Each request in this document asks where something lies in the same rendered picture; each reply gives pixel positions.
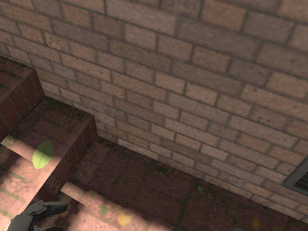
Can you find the left robot hand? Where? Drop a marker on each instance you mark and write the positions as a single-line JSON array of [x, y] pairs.
[[35, 213]]

